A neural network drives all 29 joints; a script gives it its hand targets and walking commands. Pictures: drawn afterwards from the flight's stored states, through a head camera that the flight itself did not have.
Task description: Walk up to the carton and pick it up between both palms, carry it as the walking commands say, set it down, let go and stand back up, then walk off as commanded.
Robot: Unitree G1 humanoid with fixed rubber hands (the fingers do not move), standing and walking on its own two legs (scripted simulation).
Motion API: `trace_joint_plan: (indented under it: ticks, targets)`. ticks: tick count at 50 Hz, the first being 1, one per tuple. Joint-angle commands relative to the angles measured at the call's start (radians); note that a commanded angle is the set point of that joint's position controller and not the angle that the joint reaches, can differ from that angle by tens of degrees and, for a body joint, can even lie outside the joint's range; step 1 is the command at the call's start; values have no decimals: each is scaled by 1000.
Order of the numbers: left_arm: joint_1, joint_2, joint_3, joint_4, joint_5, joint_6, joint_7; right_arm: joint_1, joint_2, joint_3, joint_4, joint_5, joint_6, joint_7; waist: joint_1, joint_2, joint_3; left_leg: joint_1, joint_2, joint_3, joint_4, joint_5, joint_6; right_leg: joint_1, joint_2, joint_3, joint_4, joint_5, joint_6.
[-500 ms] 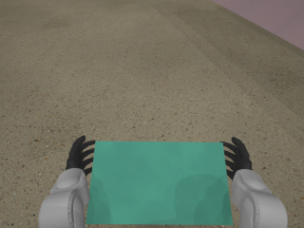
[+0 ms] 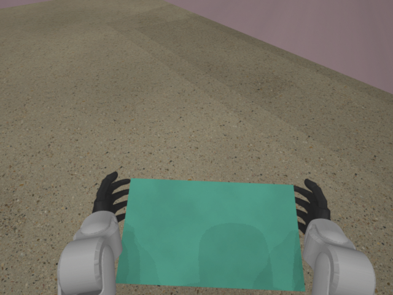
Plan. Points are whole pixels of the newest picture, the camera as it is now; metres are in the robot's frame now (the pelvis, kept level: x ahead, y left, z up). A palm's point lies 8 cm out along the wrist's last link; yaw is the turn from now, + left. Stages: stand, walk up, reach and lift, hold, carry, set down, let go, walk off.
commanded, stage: carry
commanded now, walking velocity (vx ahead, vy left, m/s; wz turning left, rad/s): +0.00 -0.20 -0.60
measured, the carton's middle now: (208, 232) +0.27 -0.01 +0.01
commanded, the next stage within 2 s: none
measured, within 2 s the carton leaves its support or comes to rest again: neither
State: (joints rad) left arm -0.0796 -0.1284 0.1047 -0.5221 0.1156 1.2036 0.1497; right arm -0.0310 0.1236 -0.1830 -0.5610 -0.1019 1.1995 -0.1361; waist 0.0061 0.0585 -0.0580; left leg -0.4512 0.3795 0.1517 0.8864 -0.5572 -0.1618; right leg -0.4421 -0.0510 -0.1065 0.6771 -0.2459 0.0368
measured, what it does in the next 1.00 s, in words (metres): steps to the right, turning right: left foot, then right foot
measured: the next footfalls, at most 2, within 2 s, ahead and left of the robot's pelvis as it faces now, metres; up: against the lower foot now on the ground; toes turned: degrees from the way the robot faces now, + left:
left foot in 0.26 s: +0.05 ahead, +0.00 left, +0.00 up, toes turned +3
right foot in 0.66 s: -0.07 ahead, -0.40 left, +0.00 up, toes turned -31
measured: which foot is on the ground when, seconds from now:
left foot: up 0.00-0.24, down 0.26-0.64, up 0.66-1.00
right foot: down 0.00-0.26, up 0.28-0.64, down 0.66-1.00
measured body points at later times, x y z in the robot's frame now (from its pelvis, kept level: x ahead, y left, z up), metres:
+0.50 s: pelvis -0.05 -0.14 +0.03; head -0.04 -0.10 +0.48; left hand +0.26 -0.04 +0.12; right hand +0.14 -0.38 +0.14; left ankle +0.01 -0.01 -0.71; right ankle -0.08 -0.32 -0.63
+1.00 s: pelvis -0.12 -0.30 +0.02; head -0.14 -0.28 +0.47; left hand +0.18 -0.25 +0.11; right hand +0.02 -0.57 +0.12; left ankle -0.08 -0.24 -0.71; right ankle -0.11 -0.38 -0.71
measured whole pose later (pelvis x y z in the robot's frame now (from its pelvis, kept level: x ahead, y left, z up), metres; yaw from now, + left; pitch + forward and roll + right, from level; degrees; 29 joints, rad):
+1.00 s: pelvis -0.12 -0.30 +0.02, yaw -27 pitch +4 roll -1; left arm -0.01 -0.13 0.12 -0.51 0.12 1.16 0.13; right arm 0.00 0.13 -0.14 -0.52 -0.11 1.16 -0.13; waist 0.01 -0.01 -0.15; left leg -0.39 0.04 0.17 0.65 -0.35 -0.03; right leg -0.40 0.06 -0.12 0.52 -0.20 -0.10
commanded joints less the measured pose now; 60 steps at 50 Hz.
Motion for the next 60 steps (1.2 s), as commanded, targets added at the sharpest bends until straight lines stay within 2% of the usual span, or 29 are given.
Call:
trace_joint_plan:
  ticks: [1,4,9,11,12,13,14,15,16,17,19,21,25,30,31,32,33,34,35,37,39,44,49,51,52,53,54,57,60]
  targets:
    - [-285,-828,-711,-49,-393,11,-243,-422,836,856,-70,422,10,242,-13,-372,-244,-263,-209,-39,343,-208,20,324,-235,320,-168,822,-226]
    - [-296,-909,-709,-62,-394,-29,-259,-449,911,884,-121,458,-28,252,-13,-283,-316,-175,-216,-46,318,40,44,284,-152,211,-150,569,-212]
    - [-283,-844,-731,-87,-387,-29,-255,-367,831,837,-73,422,-31,246,-1,-223,-297,-39,-296,-33,28,90,93,174,-181,373,-239,383,-270]
    - [-283,-815,-736,-85,-385,-16,-249,-348,803,810,-46,407,-23,246,1,-214,-284,96,-298,-37,-146,149,116,96,-154,387,-258,303,-241]
    - [-292,-803,-741,-83,-388,-8,-246,-339,794,794,-27,398,-18,246,-5,-200,-278,217,-282,-29,-293,214,128,24,-121,368,-258,212,-201]
    - [-314,-793,-746,-81,-389,1,-243,-329,788,776,-4,390,-14,246,-22,-107,-267,399,-179,-95,-500,287,159,-122,-64,304,-182,64,-146]
    - [-317,-793,-755,-81,-384,14,-244,-298,777,750,28,375,-14,246,-31,244,-241,476,182,-475,-631,247,269,-320,77,163,107,-172,-39]
    - [-386,-792,-765,-103,-393,16,-244,-291,772,728,41,370,-18,249,-7,264,-159,338,329,-567,-652,338,355,-357,54,132,360,-285,-2]
    - [-397,-801,-768,-93,-398,18,-245,-307,774,730,26,368,-16,250,0,102,-104,254,283,-488,-654,319,325,-318,10,193,468,-215,7]
    - [-388,-818,-764,-69,-400,18,-249,-343,773,728,12,358,-17,253,7,6,-71,183,212,-360,-653,270,267,-276,-3,196,517,-132,11]
    - [-368,-831,-752,-47,-392,14,-249,-372,784,727,-5,363,-21,255,13,61,-78,195,80,-139,-610,311,196,-260,7,151,531,-38,14]
    - [-380,-823,-761,-66,-395,16,-236,-371,778,718,-25,373,-17,251,7,127,-99,243,28,-34,-558,414,170,-251,18,96,472,-32,25]
    - [-332,-786,-746,-21,-365,35,-215,-334,716,702,-29,365,-1,239,-1,198,-153,301,66,44,-465,741,171,-181,-11,7,310,-136,38]
    - [-325,-780,-727,-11,-362,40,-219,-345,723,734,-48,370,6,236,-8,296,-189,303,113,63,-379,742,117,-9,-2,-72,-15,-140,2]
    - [-299,-788,-722,4,-363,40,-222,-356,729,745,-57,369,6,234,17,255,-216,271,95,95,-288,715,87,98,26,-109,-160,-50,-4]
    - [-274,-793,-710,27,-362,38,-225,-348,735,760,-60,359,6,232,33,73,-239,194,-1,145,-95,553,44,240,46,-93,-314,59,-2]
    - [-262,-804,-690,41,-360,34,-230,-355,731,777,-66,350,9,230,29,-182,-201,-86,-94,121,121,-79,19,395,-80,81,-311,296,-17]
    - [-271,-778,-663,10,-356,13,-236,-381,743,838,-91,380,16,238,0,-479,-208,-299,-194,103,260,-276,-12,377,-325,443,-285,704,-170]
    - [-273,-814,-692,-30,-380,4,-243,-403,804,851,-75,411,10,245,-11,-421,-230,-290,-178,-30,365,-240,8,340,-303,379,-209,787,-209]
    - [-273,-872,-689,-49,-377,-22,-255,-463,893,891,-106,449,-12,252,-10,-313,-284,-272,-197,-49,372,-89,28,353,-218,233,-172,716,-191]
    - [-264,-911,-683,-49,-378,-41,-264,-454,914,892,-130,459,-31,254,-5,-279,-318,-223,-201,-52,360,41,41,340,-188,198,-199,494,-194]
    - [-270,-843,-713,-46,-367,-49,-261,-375,826,849,-60,416,-35,245,4,-179,-293,-108,-266,-65,68,100,100,253,-245,327,-327,267,-257]
    - [-314,-773,-719,-16,-367,-17,-253,-340,756,786,21,366,-11,240,-1,-144,-223,164,-329,-7,-325,233,145,108,-199,315,-395,61,-194]
    - [-314,-749,-711,20,-357,-1,-246,-351,743,763,47,353,-2,239,-2,-92,-201,338,-234,-65,-511,383,160,10,-147,266,-382,15,-121]
    - [-326,-753,-718,18,-357,9,-245,-352,739,746,65,347,-1,242,-5,29,-165,291,-124,-202,-549,328,194,-6,-80,223,-334,67,-67]
    - [-378,-764,-725,-1,-365,12,-246,-346,745,738,72,346,-2,245,-6,54,-153,206,-65,-270,-614,258,222,62,-46,204,-308,81,-54]
    - [-402,-776,-725,2,-369,14,-246,-360,756,738,72,349,-2,246,-2,45,-143,144,-66,-260,-643,203,217,126,-37,204,-321,100,-55]
    - [-385,-790,-713,37,-370,20,-243,-386,764,739,57,348,3,242,6,-4,-148,93,-190,-112,-567,225,151,223,-70,224,-398,86,-64]
    - [-365,-784,-696,52,-359,27,-240,-401,768,746,47,355,15,242,0,-71,-168,155,-235,-65,-470,262,149,168,-115,265,-465,-14,-69]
